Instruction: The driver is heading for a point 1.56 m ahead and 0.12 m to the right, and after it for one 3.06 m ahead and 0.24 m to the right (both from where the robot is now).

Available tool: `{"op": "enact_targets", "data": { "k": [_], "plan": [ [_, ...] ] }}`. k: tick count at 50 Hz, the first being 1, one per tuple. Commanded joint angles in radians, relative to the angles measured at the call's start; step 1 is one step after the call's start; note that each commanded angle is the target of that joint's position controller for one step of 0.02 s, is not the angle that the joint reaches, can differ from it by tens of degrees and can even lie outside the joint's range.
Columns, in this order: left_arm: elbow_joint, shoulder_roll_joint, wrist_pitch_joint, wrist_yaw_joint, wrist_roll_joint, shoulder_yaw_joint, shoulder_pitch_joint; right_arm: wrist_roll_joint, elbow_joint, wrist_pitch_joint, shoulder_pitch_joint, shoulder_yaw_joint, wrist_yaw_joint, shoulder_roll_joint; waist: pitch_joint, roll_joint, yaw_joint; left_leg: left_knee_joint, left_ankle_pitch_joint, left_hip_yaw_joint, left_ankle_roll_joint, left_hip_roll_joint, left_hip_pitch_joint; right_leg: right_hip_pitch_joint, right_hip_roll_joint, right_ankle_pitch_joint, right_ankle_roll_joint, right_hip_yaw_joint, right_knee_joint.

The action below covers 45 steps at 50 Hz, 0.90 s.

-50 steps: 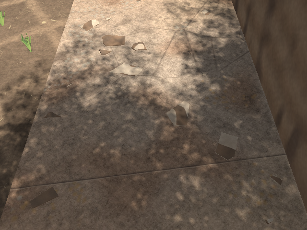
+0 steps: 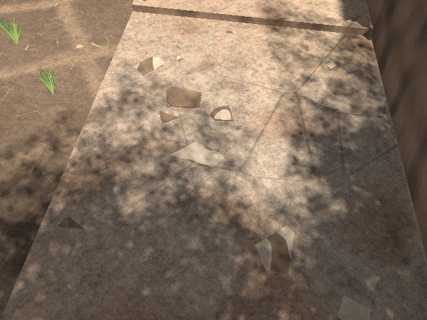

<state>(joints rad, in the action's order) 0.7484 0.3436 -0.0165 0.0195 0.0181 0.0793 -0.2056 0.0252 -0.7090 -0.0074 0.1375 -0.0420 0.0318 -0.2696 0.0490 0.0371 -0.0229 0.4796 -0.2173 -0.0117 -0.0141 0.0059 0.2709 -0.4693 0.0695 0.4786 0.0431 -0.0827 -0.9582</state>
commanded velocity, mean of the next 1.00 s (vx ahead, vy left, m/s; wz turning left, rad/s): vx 0.01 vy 0.00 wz -0.08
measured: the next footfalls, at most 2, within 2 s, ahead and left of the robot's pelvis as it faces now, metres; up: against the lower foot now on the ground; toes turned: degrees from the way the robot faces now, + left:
right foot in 0.28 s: +0.04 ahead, -0.14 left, +0.00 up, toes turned -12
left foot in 0.70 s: +0.09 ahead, +0.08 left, +0.00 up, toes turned -10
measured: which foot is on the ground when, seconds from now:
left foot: down 0.00-0.30, up 0.32-0.68, down 0.70-1.00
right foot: up 0.00-0.26, down 0.28-0.74, up 0.76-1.00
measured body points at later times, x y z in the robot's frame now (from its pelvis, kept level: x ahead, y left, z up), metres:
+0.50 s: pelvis +0.01 -0.05 +0.00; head +0.04 -0.09 +0.45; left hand +0.24 +0.18 -0.07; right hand +0.05 -0.37 -0.12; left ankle +0.05 +0.10 -0.67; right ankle +0.00 -0.14 -0.74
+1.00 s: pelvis +0.01 -0.07 +0.00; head +0.05 -0.07 +0.44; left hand +0.18 +0.22 -0.10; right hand +0.13 -0.37 -0.11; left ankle +0.05 +0.09 -0.74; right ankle +0.01 -0.17 -0.74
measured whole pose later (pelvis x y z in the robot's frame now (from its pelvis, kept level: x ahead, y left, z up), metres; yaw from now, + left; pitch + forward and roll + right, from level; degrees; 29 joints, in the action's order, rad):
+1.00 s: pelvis +0.01 -0.07 +0.00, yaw -2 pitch +1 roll +0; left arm 0.74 0.31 -0.01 0.01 0.01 0.08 -0.12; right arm -0.03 -0.74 -0.05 0.18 -0.08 0.04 -0.33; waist 0.06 -0.02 0.02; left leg 0.50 -0.22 -0.17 0.05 -0.01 0.30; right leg -0.28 0.05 0.32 0.04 -0.04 -0.57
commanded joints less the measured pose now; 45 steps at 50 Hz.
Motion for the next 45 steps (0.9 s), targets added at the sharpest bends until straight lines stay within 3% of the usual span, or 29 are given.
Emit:
{"op": "enact_targets", "data": {
  "k": [1, 3, 6, 10, 13, 14, 15, 16, 17, 18, 19, 20, 21, 23, 26, 27, 29, 31, 32, 34, 35, 36, 37, 38, 40, 41, 42, 43, 45],
  "plan": [
    [-0.045, 0.084, -0.019, 0.012, 0.0, 0.033, -0.052, -0.013, 0.062, 0.019, -0.048, -0.033, 0.005, -0.134, -0.074, -0.166, 0.004, -0.152, 0.415, -0.166, -0.19, 0.258, -0.154, -0.138, -0.058, -0.025, 0.054, 0.001, -0.2],
    [-0.081, 0.057, -0.022, 0.004, 0.008, 0.022, -0.002, -0.009, 0.049, 0.009, -0.022, -0.04, 0.011, -0.142, -0.08, -0.178, 0.028, -0.155, 0.436, -0.116, -0.204, 0.251, -0.191, -0.141, -0.073, -0.068, 0.072, 0.038, -0.123],
    [-0.123, 0.035, -0.022, -0.014, 0.006, 0.007, 0.049, -0.012, 0.038, -0.005, -0.005, -0.054, 0.016, -0.174, -0.11, -0.189, 0.056, -0.146, 0.438, -0.074, -0.213, 0.271, -0.221, -0.063, -0.102, -0.086, 0.069, 0.072, 0.044],
    [-0.151, 0.06, -0.03, -0.035, 0.004, 0.012, 0.053, -0.027, 0.026, -0.009, -0.002, -0.071, 0.001, -0.216, -0.12, -0.206, 0.058, -0.124, 0.453, -0.047, -0.209, 0.307, -0.205, 0.059, -0.096, -0.101, 0.029, 0.127, 0.215],
    [-0.14, 0.066, -0.038, -0.044, 0.0, 0.024, -0.01, -0.057, 0.012, -0.002, -0.023, -0.076, -0.004, -0.218, -0.116, -0.191, 0.007, -0.026, 0.379, 0.004, -0.139, 0.293, -0.154, 0.208, -0.068, -0.265, -0.039, 0.161, 0.464],
    [-0.132, 0.095, -0.039, -0.035, -0.004, 0.037, -0.042, -0.055, -0.013, 0.003, 0.031, -0.07, -0.009, -0.187, -0.127, -0.128, 0.001, 0.066, 0.261, 0.058, -0.071, 0.252, -0.081, 0.325, -0.063, -0.399, -0.075, 0.119, 0.556],
    [-0.142, 0.199, -0.038, -0.018, -0.002, 0.065, -0.074, -0.014, -0.004, 0.007, 0.055, -0.054, -0.015, -0.13, -0.146, 0.116, 0.016, 0.325, -0.058, 0.158, 0.031, 0.152, 0.139, 0.499, -0.256, -0.737, -0.152, -0.152, 0.596],
    [-0.167, 0.269, -0.023, -0.021, -0.032, 0.073, -0.072, 0.006, 0.062, 0.01, -0.033, -0.042, -0.006, -0.108, -0.147, 0.279, -0.015, 0.538, -0.466, 0.097, 0.089, 0.0, 0.374, 0.5, -0.47, -0.906, -0.373, -0.449, 0.598],
    [-0.165, 0.208, 0.0, -0.028, -0.045, 0.058, -0.078, -0.006, 0.061, 0.007, -0.08, -0.059, 0.0, -0.157, -0.181, 0.13, -0.058, 0.682, -0.467, -0.029, 0.086, 0.019, 0.385, 0.475, -0.449, -0.834, -0.409, -0.406, 0.617],
    [-0.161, 0.182, 0.015, -0.028, -0.04, 0.047, -0.033, -0.026, 0.056, 0.002, -0.071, -0.065, 0.001, -0.166, -0.145, 0.106, -0.022, 0.705, -0.38, -0.053, 0.071, 0.035, 0.386, 0.432, -0.389, -0.761, -0.355, -0.313, 0.619],
    [-0.165, 0.16, 0.02, -0.022, -0.022, 0.044, 0.023, -0.026, 0.031, -0.002, -0.04, -0.07, 0.009, -0.165, -0.122, 0.06, 0.006, 0.675, -0.298, -0.061, 0.069, 0.045, 0.387, 0.408, -0.328, -0.662, -0.299, -0.257, 0.618],
    [-0.17, 0.122, 0.018, -0.015, -0.008, 0.029, 0.071, -0.02, 0.014, -0.008, -0.013, -0.074, 0.015, -0.177, -0.116, 0.065, 0.025, 0.655, -0.238, -0.059, 0.078, 0.052, 0.38, 0.396, -0.312, -0.665, -0.272, -0.216, 0.616],
    [-0.169, 0.098, 0.016, -0.005, -0.01, 0.015, 0.085, -0.017, -0.001, -0.009, 0.018, -0.073, 0.013, -0.17, -0.131, 0.083, 0.039, 0.663, -0.191, -0.045, 0.091, 0.044, 0.321, 0.36, -0.291, -0.7, -0.265, -0.177, 0.618],
    [-0.157, 0.061, 0.015, 0.003, -0.032, -0.005, 0.095, -0.021, -0.022, -0.008, 0.06, -0.067, 0.007, -0.145, -0.16, 0.084, 0.049, 0.616, -0.132, -0.033, 0.111, 0.044, 0.239, 0.342, -0.266, -0.723, -0.263, -0.112, 0.62],
    [-0.117, 0.017, 0.018, 0.005, -0.045, -0.026, 0.105, -0.023, -0.033, -0.007, 0.045, -0.039, -0.003, -0.092, -0.138, 0.093, 0.032, 0.369, -0.085, -0.031, 0.117, 0.076, 0.124, 0.315, -0.241, -0.592, -0.245, -0.053, 0.635],
    [-0.102, 0.027, 0.018, 0.004, -0.05, -0.025, 0.097, -0.023, -0.031, -0.007, 0.031, -0.033, -0.008, -0.091, -0.12, 0.102, 0.015, 0.308, -0.088, -0.023, 0.115, 0.078, 0.089, 0.3, -0.246, -0.535, -0.249, -0.056, 0.646],
    [-0.076, 0.063, 0.016, -0.001, -0.054, -0.017, 0.09, -0.03, -0.023, -0.006, 0.017, -0.037, -0.012, -0.127, -0.079, 0.104, -0.005, 0.239, -0.119, -0.006, 0.106, 0.069, 0.058, 0.277, -0.27, -0.43, -0.263, -0.087, 0.66],
    [-0.062, 0.101, 0.01, 0.0, -0.042, -0.005, 0.102, -0.038, -0.014, -0.004, 0.018, -0.045, -0.011, -0.159, -0.04, 0.093, -0.004, 0.198, -0.151, 0.008, 0.09, 0.056, 0.074, 0.28, -0.297, -0.399, -0.271, -0.12, 0.646],
    [-0.056, 0.106, 0.008, 0.004, -0.027, -0.002, 0.11, -0.043, -0.01, -0.003, 0.026, -0.043, -0.01, -0.152, -0.031, 0.082, 0.005, 0.156, -0.129, 0.017, 0.078, 0.05, 0.074, 0.291, -0.306, -0.418, -0.269, -0.128, 0.629],
    [-0.041, 0.112, 0.004, 0.009, -0.015, 0.004, 0.096, -0.036, -0.012, 0.002, 0.055, -0.041, -0.013, -0.149, -0.04, 0.056, 0.026, 0.047, 0.012, 0.025, 0.049, 0.04, 0.03, 0.312, -0.298, -0.495, -0.242, -0.109, 0.584],
    [-0.032, 0.105, 0.005, 0.011, -0.015, 0.006, 0.074, -0.03, -0.005, 0.004, 0.061, -0.044, -0.014, -0.169, -0.05, 0.022, 0.027, 0.007, 0.171, -0.01, 0.025, 0.056, 0.004, 0.318, -0.27, -0.474, -0.204, -0.08, 0.545],
    [-0.043, 0.089, 0.01, 0.015, -0.029, 0.008, 0.059, -0.028, 0.001, 0.005, 0.063, -0.057, -0.012, -0.222, -0.073, -0.078, -0.001, 0.035, 0.414, -0.08, -0.013, 0.104, -0.031, 0.295, -0.199, -0.413, -0.157, -0.01, 0.468],
    [-0.059, 0.065, 0.013, 0.018, -0.04, 0.006, 0.074, -0.042, -0.009, 0.002, 0.076, -0.068, -0.012, -0.241, -0.098, -0.199, -0.013, 0.001, 0.435, -0.184, -0.087, 0.151, -0.038, 0.261, -0.097, -0.339, -0.101, 0.097, 0.385],
    [-0.07, 0.05, 0.011, 0.022, -0.041, 0.005, 0.135, -0.041, 0.0, 0.004, 0.096, -0.07, -0.013, -0.235, -0.092, -0.24, 0.031, -0.068, 0.409, -0.312, -0.164, 0.218, -0.063, 0.19, -0.029, -0.251, -0.054, 0.142, 0.276],
    [-0.095, 0.014, 0.004, 0.022, -0.025, 0.004, 0.195, -0.018, -0.002, 0.017, 0.134, -0.068, -0.006, -0.223, -0.095, -0.305, 0.081, -0.156, 0.416, -0.485, -0.28, 0.321, -0.164, -0.007, 0.019, 0.15, -0.037, 0.06, 0.027],
    [-0.094, 0.026, 0.001, 0.016, -0.015, 0.011, 0.175, -0.018, 0.001, 0.03, 0.124, -0.07, -0.006, -0.23, -0.101, -0.249, 0.07, -0.147, 0.433, -0.475, -0.286, 0.326, -0.184, -0.056, -0.006, 0.194, -0.033, 0.01, -0.091],
    [-0.086, 0.028, 0.0, 0.012, -0.009, 0.014, 0.146, -0.031, 0.009, 0.034, 0.081, -0.073, -0.003, -0.232, -0.104, -0.186, 0.038, -0.125, 0.429, -0.416, -0.246, 0.294, -0.186, -0.066, -0.037, 0.149, -0.029, -0.008, -0.073],
    [-0.082, 0.026, 0.002, 0.012, -0.011, 0.013, 0.136, -0.046, 0.016, 0.028, 0.042, -0.075, 0.0, -0.226, -0.098, -0.161, 0.024, -0.117, 0.397, -0.367, -0.2, 0.252, -0.182, -0.055, -0.052, 0.096, -0.021, 0.001, 0.034],
    [-0.076, 0.001, 0.014, 0.006, -0.013, 0.005, 0.14, -0.054, 0.02, -0.002, 0.024, -0.079, 0.009, -0.223, -0.119, -0.183, 0.038, -0.101, 0.406, -0.338, -0.173, 0.205, -0.164, 0.028, -0.03, -0.004, 0.009, 0.038, 0.168]
  ]
}}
